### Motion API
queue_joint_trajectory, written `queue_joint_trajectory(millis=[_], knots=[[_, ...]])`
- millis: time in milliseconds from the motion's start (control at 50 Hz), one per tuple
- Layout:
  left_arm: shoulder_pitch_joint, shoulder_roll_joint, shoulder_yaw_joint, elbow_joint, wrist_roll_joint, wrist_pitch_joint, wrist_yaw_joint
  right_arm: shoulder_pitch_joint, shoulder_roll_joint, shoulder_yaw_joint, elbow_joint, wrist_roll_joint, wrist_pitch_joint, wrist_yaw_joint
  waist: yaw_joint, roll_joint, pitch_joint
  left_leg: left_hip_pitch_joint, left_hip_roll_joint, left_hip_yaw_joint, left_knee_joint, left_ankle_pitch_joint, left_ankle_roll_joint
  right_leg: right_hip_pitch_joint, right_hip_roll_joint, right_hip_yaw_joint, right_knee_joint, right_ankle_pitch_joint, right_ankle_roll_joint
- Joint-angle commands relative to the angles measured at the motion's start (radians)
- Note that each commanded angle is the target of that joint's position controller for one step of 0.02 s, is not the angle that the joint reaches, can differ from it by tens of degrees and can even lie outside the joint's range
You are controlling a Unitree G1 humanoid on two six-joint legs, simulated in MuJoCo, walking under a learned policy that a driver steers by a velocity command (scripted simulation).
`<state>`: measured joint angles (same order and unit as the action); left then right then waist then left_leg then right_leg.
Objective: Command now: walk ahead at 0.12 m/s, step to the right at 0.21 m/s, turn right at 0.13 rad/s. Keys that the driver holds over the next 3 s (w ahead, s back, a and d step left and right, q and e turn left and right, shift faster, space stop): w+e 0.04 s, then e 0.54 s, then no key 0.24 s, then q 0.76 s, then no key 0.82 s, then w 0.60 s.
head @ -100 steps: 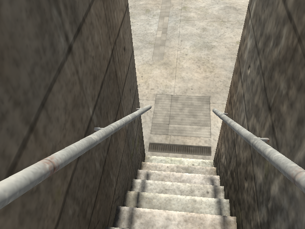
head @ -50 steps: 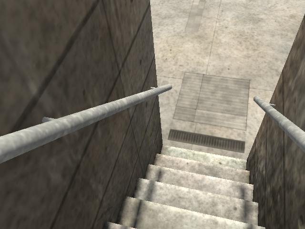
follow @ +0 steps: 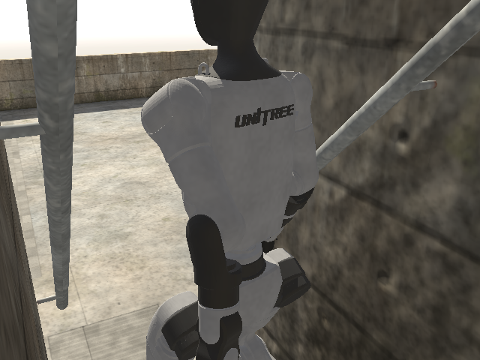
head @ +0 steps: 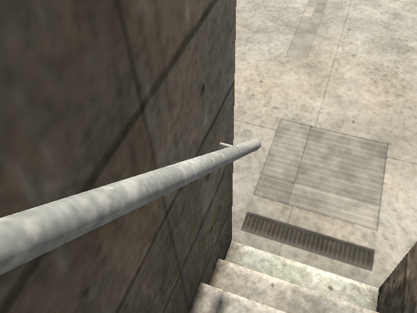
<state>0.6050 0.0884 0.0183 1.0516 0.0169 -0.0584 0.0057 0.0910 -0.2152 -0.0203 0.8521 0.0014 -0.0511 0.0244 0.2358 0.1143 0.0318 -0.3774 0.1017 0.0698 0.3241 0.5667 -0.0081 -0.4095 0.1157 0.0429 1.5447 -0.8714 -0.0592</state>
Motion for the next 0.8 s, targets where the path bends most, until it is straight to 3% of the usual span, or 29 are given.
queue_joint_trajectory(millis=[20,40,60,80,100,140,160,220,240,260,280,300,320,360,380,420,460,500,520,540,560,580,600,620,640,660,680,720,800], knots=[[-0.169,0.139,0.058,-0.011,-0.101,0.043,0.045,0.619,-0.150,-0.046,0.065,-0.015,0.006,-0.078,-0.404,-0.306,-0.122,0.873,0.227,-0.199,0.136,0.497,-0.085,-0.592,0.088,0.064,0.345,-0.072,-0.060],[-0.009,0.030,0.000,-0.145,-0.062,0.024,-0.081,0.581,-0.344,-0.067,0.067,-0.087,-0.018,0.015,-0.204,0.538,-0.494,1.107,0.350,-0.104,0.341,0.936,0.192,-0.621,-0.018,0.097,0.730,-0.041,0.029],[-0.103,0.112,0.044,-0.071,-0.030,0.048,0.011,0.488,-0.127,-0.045,0.073,0.031,0.006,-0.037,-0.247,-0.116,-0.141,0.728,0.388,-0.190,0.229,0.682,0.188,-0.748,0.017,0.077,0.594,0.001,-0.022],[-0.096,0.101,0.030,-0.080,0.025,0.081,0.048,0.490,-0.162,-0.045,0.062,0.041,0.011,-0.067,-0.209,-0.173,-0.089,0.610,0.417,-0.205,0.202,0.547,0.230,-0.725,0.019,0.080,0.678,0.086,-0.025],[-0.129,0.099,0.023,-0.086,0.025,0.102,0.051,0.405,-0.119,-0.034,0.029,0.020,0.012,-0.082,-0.177,-0.214,-0.099,0.422,0.314,-0.153,0.192,0.123,0.193,-0.686,0.008,0.074,0.567,0.297,-0.015],[-0.181,0.026,-0.006,-0.145,0.050,0.120,0.040,0.425,-0.129,-0.023,0.084,0.034,0.018,-0.104,-0.146,-0.020,-0.044,0.271,0.377,-0.174,0.271,0.094,0.229,-0.804,-0.001,0.157,0.645,0.466,0.017],[-0.277,0.010,-0.026,-0.225,-0.001,0.132,0.031,0.334,-0.124,-0.013,0.059,0.040,0.014,-0.129,-0.131,0.036,-0.017,0.055,0.384,-0.192,0.158,-0.354,0.263,-0.706,-0.027,0.168,0.438,0.609,0.088],[-0.361,0.085,-0.010,-0.258,-0.009,0.139,0.035,0.290,-0.063,0.037,0.058,0.046,0.000,-0.127,-0.135,0.003,0.015,-0.064,0.258,-0.066,0.219,-0.357,0.198,-0.604,-0.008,0.101,0.315,0.795,0.138],[-0.065,0.137,-0.005,-0.264,-0.065,0.093,-0.063,0.181,-0.251,-0.025,-0.035,-0.135,-0.073,-0.061,-0.078,0.102,-0.077,-0.121,0.205,0.068,0.244,-0.251,0.248,-0.670,-0.042,-0.067,0.409,0.967,0.099],[-0.099,0.164,0.018,-0.275,-0.029,0.081,-0.092,0.226,-0.237,-0.033,-0.017,-0.146,-0.103,-0.050,-0.125,0.128,-0.087,-0.100,0.270,-0.002,0.226,-0.263,0.264,-0.633,-0.087,-0.067,0.462,0.905,0.092],[-0.511,0.101,0.009,-0.309,0.001,0.123,0.007,0.365,-0.045,0.028,0.068,0.068,-0.043,-0.088,-0.221,0.010,0.004,0.003,0.232,-0.097,0.255,-0.242,0.194,-0.686,-0.038,0.101,0.406,0.713,0.116],[-0.252,0.071,-0.032,-0.382,-0.012,0.111,-0.078,0.364,-0.165,-0.011,0.061,-0.123,-0.087,-0.091,-0.203,0.112,-0.026,0.092,0.302,-0.051,0.268,-0.307,0.187,-0.861,-0.178,0.028,0.294,0.900,0.086],[-0.281,0.092,-0.020,-0.371,-0.004,0.100,-0.102,0.370,-0.170,-0.022,0.077,-0.150,-0.099,-0.085,-0.217,0.008,-0.015,0.100,0.317,-0.072,0.223,-0.424,0.176,-0.840,-0.238,0.056,0.119,0.929,0.098],[-0.313,0.096,-0.022,-0.403,0.028,0.101,-0.097,0.443,-0.134,-0.028,0.139,-0.122,-0.094,-0.088,-0.260,0.013,0.016,0.098,0.316,-0.146,0.183,-0.781,0.122,-0.864,-0.249,0.013,0.090,0.907,0.081],[-0.344,0.121,-0.022,-0.406,0.045,0.112,-0.087,0.383,-0.121,-0.016,0.116,-0.141,-0.084,-0.080,-0.265,-0.083,0.024,-0.012,0.300,-0.096,0.162,-0.829,0.111,-0.764,-0.261,-0.030,-0.017,0.956,0.071],[-0.417,0.128,-0.007,-0.443,0.030,0.098,-0.077,0.277,-0.185,-0.037,0.077,-0.146,-0.078,-0.071,-0.249,-0.059,-0.015,-0.102,0.331,-0.021,0.210,-0.767,0.098,-0.561,-0.231,-0.090,-0.064,0.940,0.050],[-0.451,0.182,0.056,-0.456,0.071,0.034,-0.062,0.216,-0.270,-0.066,0.070,-0.156,-0.094,-0.070,-0.232,0.023,-0.072,-0.209,0.298,0.090,0.347,-0.651,0.042,-0.298,-0.176,-0.172,-0.102,0.777,0.022],[-0.248,0.252,0.097,-0.374,0.090,-0.033,-0.037,0.137,-0.298,-0.090,-0.029,-0.091,-0.091,-0.061,-0.187,-0.076,-0.188,-0.183,0.210,0.141,0.674,-0.716,0.021,-0.018,-0.062,-0.290,-0.524,0.859,0.028],[-0.086,0.285,0.120,-0.279,0.068,-0.074,-0.018,0.109,-0.349,-0.117,-0.018,-0.108,-0.063,-0.030,-0.106,-0.218,-0.251,-0.198,0.109,0.183,1.036,-1.123,0.009,0.172,-0.014,-0.312,-0.825,0.915,0.018],[0.062,0.421,0.141,-0.234,0.071,-0.093,-0.002,0.023,-0.247,-0.110,-0.132,-0.124,-0.070,-0.001,-0.097,-0.393,-0.373,-0.726,-0.081,0.068,1.394,-1.304,-0.041,0.651,-0.134,0.117,-0.764,1.374,-0.160],[0.254,0.400,0.114,-0.193,0.067,-0.107,-0.050,-0.014,-0.049,-0.022,-0.186,-0.087,-0.070,0.038,-0.024,-0.261,-0.440,-0.951,-0.138,-0.162,1.302,-1.279,-0.050,0.834,-0.347,0.498,-0.910,1.465,-0.276],[0.243,0.326,0.086,-0.164,0.023,-0.112,-0.073,-0.066,-0.066,-0.017,-0.166,-0.026,-0.079,0.028,-0.026,-0.222,-0.297,-1.012,-0.084,-0.184,1.275,-1.297,-0.087,0.725,-0.420,0.564,-0.893,1.634,-0.296],[0.110,0.294,0.070,-0.180,0.000,-0.101,-0.095,-0.042,-0.098,-0.020,-0.187,-0.001,-0.093,0.022,-0.109,-0.209,-0.239,-1.076,-0.033,-0.258,1.209,-1.293,-0.125,0.657,-0.469,0.604,-0.829,1.599,-0.319],[-0.030,0.166,0.031,-0.166,0.034,-0.073,-0.107,0.060,-0.088,-0.010,-0.119,0.003,-0.089,0.037,-0.180,-0.145,-0.148,-1.096,0.046,-0.354,1.024,-1.078,-0.125,0.432,-0.506,0.661,-0.780,1.260,-0.291],[-0.182,0.071,-0.015,-0.190,0.036,-0.054,-0.104,0.091,-0.112,-0.017,-0.083,-0.001,-0.058,0.009,-0.256,-0.098,-0.108,-0.868,0.081,-0.325,1.016,-0.933,-0.130,0.114,-0.456,0.563,-0.742,1.172,-0.224],[-0.230,0.039,-0.026,-0.203,0.023,-0.048,-0.081,0.194,-0.161,-0.036,-0.004,-0.068,-0.018,0.012,-0.274,-0.130,-0.104,-0.768,0.047,-0.296,0.992,-0.580,-0.111,-0.067,-0.365,0.387,-0.608,0.948,-0.189],[-0.267,0.109,-0.021,-0.212,0.003,-0.050,-0.078,0.244,-0.185,-0.050,0.023,-0.091,0.005,0.041,-0.311,-0.131,-0.135,-0.591,0.005,-0.228,1.029,-0.535,-0.093,-0.221,-0.270,0.290,-0.632,0.824,-0.151],[-0.379,0.261,-0.023,-0.259,0.036,-0.048,-0.057,0.230,-0.189,-0.045,0.032,-0.090,0.043,0.091,-0.350,-0.119,-0.041,-0.314,-0.022,-0.202,1.028,-0.097,-0.048,-0.621,-0.217,0.229,-0.690,0.436,-0.097],[-0.298,0.252,-0.054,-0.177,0.034,-0.046,-0.049,0.090,-0.194,-0.034,-0.040,-0.086,0.073,0.086,-0.263,-0.145,0.019,-0.260,0.016,-0.225,0.597,-0.137,-0.080,-0.475,-0.252,0.282,-0.613,0.210,-0.095]])
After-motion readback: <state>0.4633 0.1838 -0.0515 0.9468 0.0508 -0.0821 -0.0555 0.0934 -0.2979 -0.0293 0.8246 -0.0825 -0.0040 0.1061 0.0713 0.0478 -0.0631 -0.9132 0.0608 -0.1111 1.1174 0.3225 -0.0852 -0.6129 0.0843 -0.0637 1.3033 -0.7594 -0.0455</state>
